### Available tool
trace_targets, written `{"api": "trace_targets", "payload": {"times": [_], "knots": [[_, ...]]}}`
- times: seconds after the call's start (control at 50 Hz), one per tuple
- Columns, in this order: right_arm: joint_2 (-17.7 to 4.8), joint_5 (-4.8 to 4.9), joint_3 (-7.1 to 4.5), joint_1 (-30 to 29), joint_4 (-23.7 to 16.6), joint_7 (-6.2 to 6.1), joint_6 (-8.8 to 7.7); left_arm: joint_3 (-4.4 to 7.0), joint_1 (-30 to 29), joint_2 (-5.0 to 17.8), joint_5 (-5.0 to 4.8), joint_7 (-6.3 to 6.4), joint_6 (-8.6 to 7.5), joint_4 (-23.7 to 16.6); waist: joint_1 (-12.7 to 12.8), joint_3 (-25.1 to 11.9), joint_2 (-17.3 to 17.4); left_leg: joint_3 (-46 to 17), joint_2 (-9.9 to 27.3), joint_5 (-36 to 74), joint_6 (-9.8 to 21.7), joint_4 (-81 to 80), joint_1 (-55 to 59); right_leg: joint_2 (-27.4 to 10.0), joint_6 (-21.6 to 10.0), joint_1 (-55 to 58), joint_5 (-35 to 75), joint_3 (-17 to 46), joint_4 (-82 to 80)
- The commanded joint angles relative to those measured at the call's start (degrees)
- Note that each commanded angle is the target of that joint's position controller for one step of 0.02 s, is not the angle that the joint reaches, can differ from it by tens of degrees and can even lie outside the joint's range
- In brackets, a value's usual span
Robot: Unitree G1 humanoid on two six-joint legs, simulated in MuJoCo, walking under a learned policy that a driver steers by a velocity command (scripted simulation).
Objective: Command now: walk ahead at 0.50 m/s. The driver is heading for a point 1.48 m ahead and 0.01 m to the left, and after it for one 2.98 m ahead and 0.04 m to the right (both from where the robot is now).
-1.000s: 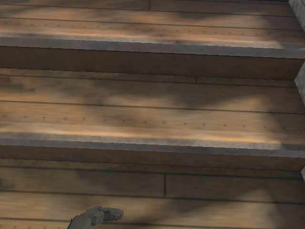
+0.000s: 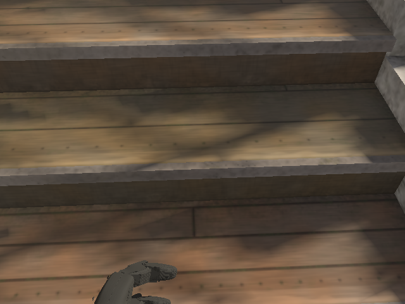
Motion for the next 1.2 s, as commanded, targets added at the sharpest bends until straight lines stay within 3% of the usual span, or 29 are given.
{"api": "trace_targets", "payload": {"times": [0.02,0.06,0.08,0.12,0.14,0.18,0.2,0.28,0.3,0.4,0.46,0.5,0.54,0.58,0.6,0.62,0.64,0.66,0.68,0.72,0.76,0.8,0.86,0.98,1.04,1.1,1.16,1.18,1.2], "knots": [[-14.7,-1.31,-4.54,5.22,-1.0,0.77,-1.46,3.37,10.96,8.64,-0.41,0.66,-2.18,-1.02,8.01,-11.44,1.4,-3.05,7.21,84.91,6.31,21.52,-15.0,0.86,-7.01,46.14,25.24,9.12,-8.67],[-7.77,-0.6,-4.33,-2.96,-3.27,2.38,0.38,6.07,38.19,15.74,2.06,2.49,-1.82,8.52,16.75,-13.43,-14.94,-10.56,-6.6,13.29,4.16,49.45,-45.24,-11.14,-12.26,66.29,-0.4,47.44,-44.83],[-7.98,1.47,-5.6,-6.72,-2.93,2.18,1.24,7.85,42.48,18.59,1.58,3.73,-3.19,10.43,17.69,-7.04,-14.88,-19.28,-7.87,12.32,3.58,75.94,-52.04,-14.25,-11.42,57.08,-15.68,59.02,-51.41],[-7.19,1.53,-6.07,-14.21,-4.81,-0.59,0.65,6.93,33.82,12.48,-1.04,4.47,-5.58,12.86,11.37,3.63,-12.83,-18.78,-6.81,14.75,6.54,95.33,-58.09,-12.83,-9.73,41.15,-14.61,47.39,-50.35],[-6.86,1.82,-6.09,-18.78,-8.27,-2.18,0.4,6.01,29.42,7.81,-0.88,3.71,-5.91,14.01,8.46,3.44,-5.14,-20.72,-8.44,15.95,9.6,98.92,-59.56,-12.81,-7.81,39.8,-5.21,42.37,-51.01],[-4.23,1.77,-4.76,-18.49,-9.98,-2.22,1.98,3.59,21.54,0.56,-0.99,2.75,-5.25,15.4,2.64,2.62,-2.83,-20.39,-7.79,16.71,13.81,106.75,-64.53,-12.94,-5.21,36.39,6.14,35.85,-54.07],[-3.78,1.41,-4.3,-17.78,-10.39,-2.07,3.01,2.93,22.21,-0.63,0.62,2.14,-5.24,16.99,0.58,2.81,-1.94,-19.32,-7.39,18.77,14.92,107.26,-67.92,-11.79,-3.94,36.63,10.32,30.8,-54.63],[-5.8,1.41,-3.62,-22.96,-12.82,-1.18,4.1,2.43,19.23,-0.92,2.68,2.8,-7.46,16.49,-1.28,5.13,-4.46,-9.54,-2.45,13.41,14.47,102.18,-69.21,-5.14,-3.32,31.42,9.88,11.46,-60.94],[-5.68,1.16,-2.94,-24.29,-12.59,-0.59,4.34,2.34,25.34,-0.01,3.57,3.47,-7.48,18.56,1.22,5.49,-9.24,-7.73,-2.84,9.53,13.68,114.28,-74.29,-6.39,-5.54,35.03,10.92,14.2,-62.2],[-6.63,2.62,-0.48,-44.36,-24.49,-3.3,4.52,1.7,44.88,2.44,7.12,3.01,-7.28,26.43,7.77,6.95,-2.05,-5.66,2.31,7.07,13.58,96.45,-94.88,-11.69,-3.61,58.48,12.03,17.24,-65.69],[-4.29,1.13,0.48,-59.09,-30.04,-1.68,8.07,1.55,45.93,1.95,3.95,0.32,-7.0,24.53,10.63,9.66,-10.3,2.5,2.7,1.87,10.24,79.8,-68.33,-12.0,-6.3,37.47,18.68,12.02,-78.16],[-2.45,0.77,0.29,-49.02,-27.02,0.11,8.92,1.96,43.37,5.62,0.48,-0.1,-8.22,21.41,6.17,7.34,-12.88,6.1,-1.33,-1.21,7.46,79.77,-55.49,-13.09,-6.38,40.1,42.5,6.81,-73.73],[-5.22,1.15,-0.93,-46.35,-27.02,-0.09,8.74,3.49,41.5,11.05,-0.6,0.22,-9.52,20.5,2.6,5.5,-12.68,7.89,-6.52,-5.79,6.53,66.79,-50.52,-13.66,-6.51,53.33,82.23,5.86,-66.49],[-8.75,1.48,-2.65,-36.68,-25.38,-0.88,7.13,5.43,42.11,13.66,1.28,-0.52,-10.02,21.1,0.03,-3.47,-15.42,4.22,-8.71,0.63,9.47,57.51,-31.06,-13.29,-3.28,56.88,101.54,4.95,-55.5],[-10.31,2.9,-2.78,-28.13,-22.24,-1.68,6.61,4.87,46.96,9.33,3.33,-1.27,-10.3,21.07,0.67,-12.7,-7.32,-9.97,-3.3,7.44,13.42,54.03,-9.13,-9.58,-1.02,40.11,87.8,8.63,-43.44],[-13.04,1.53,-3.92,-17.04,-18.85,-2.41,7.48,5.11,43.4,8.42,2.49,-1.95,-9.64,19.9,-4.79,-13.77,-1.26,-25.3,-0.1,-8.46,14.89,37.65,-1.33,-2.58,-0.72,28.86,62.51,11.32,-32.45],[-17.32,-1.0,-5.73,-5.53,-13.58,-3.29,7.13,5.46,36.56,3.58,1.44,-2.9,-8.5,19.61,-7.52,-8.88,6.15,-45.83,7.3,-18.99,17.3,19.39,-2.16,3.2,1.14,16.16,24.34,17.99,-9.16],[-19.36,-1.08,-7.24,-2.61,-11.29,-4.41,5.5,6.36,34.78,4.64,-0.75,-2.23,-7.86,20.04,-7.27,-4.48,4.9,-51.86,8.76,-28.07,14.57,15.58,-9.87,4.15,1.26,11.53,26.04,26.58,12.23],[-16.88,-0.05,-6.89,-6.17,-9.14,-4.87,4.14,6.8,31.63,4.74,-0.91,-0.52,-8.55,19.13,-4.26,1.83,5.74,-45.0,7.96,-24.93,13.3,17.38,-17.93,3.81,0.62,7.51,27.37,27.19,22.31],[-9.43,0.67,-5.33,-14.68,-7.36,-3.54,3.65,6.67,26.03,3.49,-2.25,1.91,-9.01,15.07,2.46,1.08,-4.18,-37.66,9.71,0.51,8.79,17.26,-21.66,6.15,-2.83,3.62,29.15,29.32,32.34],[-3.7,-0.19,-3.37,-20.55,-6.08,-2.53,4.45,5.69,25.76,1.71,-2.53,1.76,-7.21,14.14,6.75,0.45,-6.11,-28.58,9.61,11.69,5.91,15.58,-24.46,5.06,-6.21,-2.58,30.86,28.49,38.43],[-3.33,-0.9,-3.64,-21.13,-5.33,-1.99,3.71,4.98,24.88,1.37,-1.69,1.18,-5.7,12.98,9.73,1.7,-6.24,-14.68,5.58,11.2,6.14,13.98,-24.64,2.75,-6.78,-6.94,26.12,23.68,37.17],[-2.98,-2.58,-2.87,-14.66,-3.24,-3.09,2.06,4.13,20.93,2.94,-0.79,0.14,-5.4,12.33,8.1,4.41,0.24,-8.96,1.59,7.46,9.69,8.94,-26.23,2.47,-6.16,-11.81,21.36,15.8,49.65],[-4.43,-5.61,-1.01,4.04,3.58,-2.48,1.62,1.11,-2.03,4.67,-1.13,2.76,-3.54,-0.9,1.93,6.67,-4.6,-9.92,5.94,5.26,9.13,3.41,-7.32,-3.67,-6.77,-29.64,23.12,11.23,29.86],[-3.88,-2.59,-0.21,7.29,2.9,-0.07,1.28,0.61,-15.71,3.32,0.34,2.38,0.07,-6.32,-0.91,9.14,2.18,-8.67,9.28,14.49,12.59,-7.54,-16.03,-5.57,-3.54,-13.64,13.35,2.1,13.58],[-11.25,0.99,-1.34,1.81,-1.23,-0.27,-0.57,0.85,-5.14,0.81,0.39,0.05,0.84,-4.09,5.44,6.62,4.6,-0.97,9.55,52.37,13.29,-1.74,-15.58,0.78,-0.32,8.4,7.85,-2.53,7.23],[-17.9,0.46,-4.51,2.25,0.25,0.64,-1.05,3.29,1.03,5.39,-0.3,0.5,-1.11,-4.36,9.62,-0.25,8.97,-0.32,10.4,95.18,10.99,11.57,-1.66,5.93,-2.53,24.02,4.84,-0.88,-12.42],[-12.05,-2.29,-4.0,8.02,0.29,1.23,-1.59,3.55,10.17,7.65,-1.28,1.35,-1.64,-1.06,8.07,-12.12,0.0,-3.97,7.12,86.35,7.49,23.13,-18.17,1.31,-7.39,49.44,18.81,11.87,-11.5],[-11.91,-1.34,-4.39,4.86,-0.75,1.83,-1.13,4.68,20.39,10.38,-0.34,1.97,-1.0,2.14,12.99,-13.41,-4.72,-6.32,0.52,64.32,7.05,33.84,-29.45,-1.49,-8.89,57.66,3.48,26.43,-26.86]]}}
